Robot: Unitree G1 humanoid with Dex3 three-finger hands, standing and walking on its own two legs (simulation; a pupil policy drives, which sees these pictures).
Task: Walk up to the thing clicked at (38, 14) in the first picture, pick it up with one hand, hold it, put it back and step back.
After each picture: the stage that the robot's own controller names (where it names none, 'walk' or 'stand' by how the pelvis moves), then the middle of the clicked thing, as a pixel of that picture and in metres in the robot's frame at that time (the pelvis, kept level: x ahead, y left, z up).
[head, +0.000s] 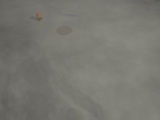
stand; (39, 16) +2.00 +0.57 -0.72
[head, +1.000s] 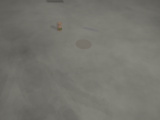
walk; (59, 26) +1.91 +0.20 -0.69
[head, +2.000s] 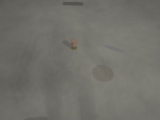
walk; (74, 44) +1.29 +0.07 -0.69
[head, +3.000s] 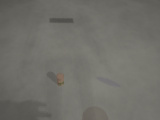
walk; (60, 79) +0.83 +0.14 -0.71
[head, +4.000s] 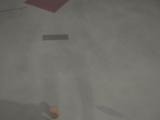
walk; (54, 112) +0.55 +0.16 -0.71
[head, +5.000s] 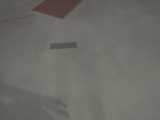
stand; out of the picture +0.40 +0.17 -0.70
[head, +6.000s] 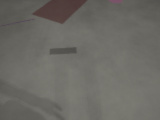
stand; out of the picture +0.37 +0.16 -0.72
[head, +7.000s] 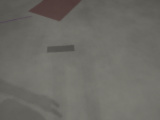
stand; out of the picture +0.36 +0.17 -0.72
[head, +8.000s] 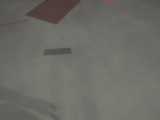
stand; out of the picture +0.37 +0.17 -0.73
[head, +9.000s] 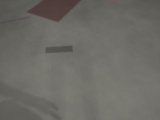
stand; out of the picture +0.37 +0.17 -0.73
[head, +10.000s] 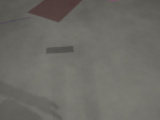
stand; out of the picture +0.36 +0.17 -0.73
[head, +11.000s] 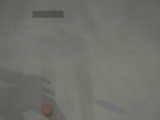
go down; (47, 110) +0.39 +0.17 -0.63
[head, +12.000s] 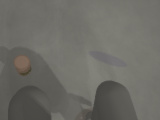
go down; (23, 66) +0.45 +0.21 -0.30
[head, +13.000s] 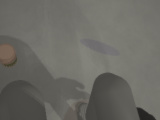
close in; (7, 56) +0.45 +0.22 -0.27
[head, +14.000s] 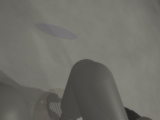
close; out of the picture +0.44 +0.26 -0.23
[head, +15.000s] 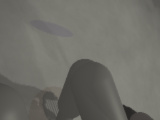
close; out of the picture +0.44 +0.27 -0.23
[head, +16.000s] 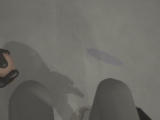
lift; (3, 70) +0.35 +0.25 -0.12
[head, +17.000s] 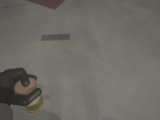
hold; (30, 96) +0.31 +0.17 +0.01
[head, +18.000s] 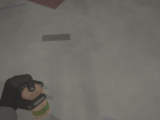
hold; (36, 102) +0.30 +0.16 -0.03
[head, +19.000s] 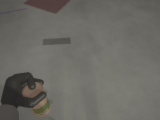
hold; (37, 100) +0.31 +0.16 -0.02
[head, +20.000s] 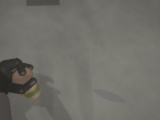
crouch; (27, 84) +0.36 +0.18 -0.08
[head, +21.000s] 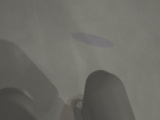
lower; out of the picture +0.55 +0.34 -0.26
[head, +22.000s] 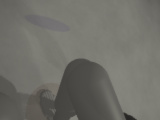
lower; out of the picture +0.50 +0.37 -0.26
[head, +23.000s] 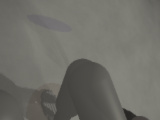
lower; out of the picture +0.50 +0.37 -0.26
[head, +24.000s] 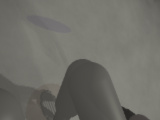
lower; out of the picture +0.51 +0.37 -0.26
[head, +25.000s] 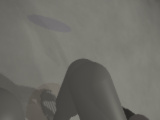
lower; out of the picture +0.51 +0.36 -0.26
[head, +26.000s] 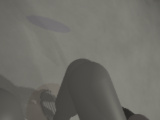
open; out of the picture +0.51 +0.36 -0.26
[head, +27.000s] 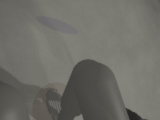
stand; out of the picture +0.51 +0.37 -0.26
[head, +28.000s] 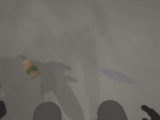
walk; (30, 68) +0.52 +0.28 -0.50
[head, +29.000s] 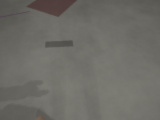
stand; out of the picture +0.47 +0.26 -0.69
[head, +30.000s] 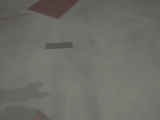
stand; out of the picture +0.47 +0.28 -0.69
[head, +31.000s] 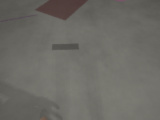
stand; out of the picture +0.47 +0.27 -0.74
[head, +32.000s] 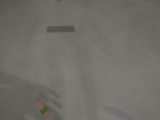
walk; (43, 109) +0.49 +0.25 -0.72
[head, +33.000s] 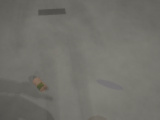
walk; (40, 84) +0.64 +0.30 -0.73
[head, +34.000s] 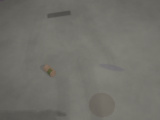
walk; (49, 70) +0.89 +0.38 -0.73
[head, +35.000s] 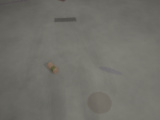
stand; (52, 68) +1.05 +0.28 -0.74
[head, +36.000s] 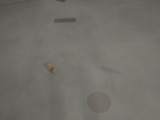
stand; (52, 68) +1.06 +0.28 -0.75
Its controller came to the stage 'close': yes
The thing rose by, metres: 0.70
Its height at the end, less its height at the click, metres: -0.02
